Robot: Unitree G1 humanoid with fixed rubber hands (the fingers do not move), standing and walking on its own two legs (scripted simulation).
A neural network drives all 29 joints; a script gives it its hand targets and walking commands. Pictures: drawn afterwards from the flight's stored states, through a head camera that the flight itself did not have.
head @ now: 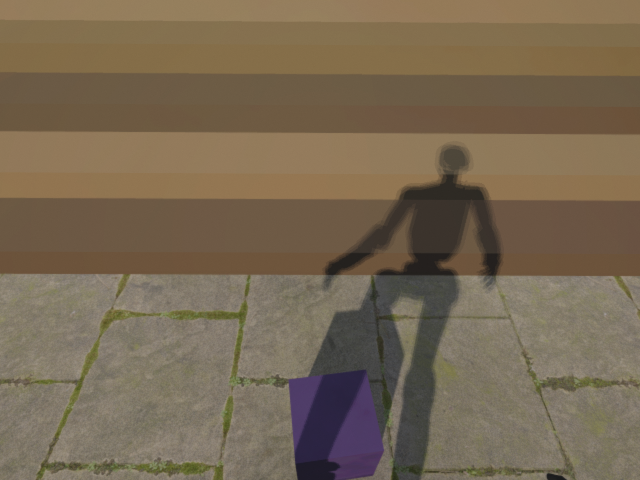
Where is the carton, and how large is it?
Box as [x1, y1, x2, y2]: [288, 370, 383, 479]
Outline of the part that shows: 365,370 288,379 295,464 298,479 347,479 372,475 383,451 383,447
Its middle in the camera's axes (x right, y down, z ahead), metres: +0.03 +0.52 +1.06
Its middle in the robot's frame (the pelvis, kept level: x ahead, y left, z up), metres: +0.40 -0.03 -0.66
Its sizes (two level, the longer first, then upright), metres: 0.210 0.200 0.250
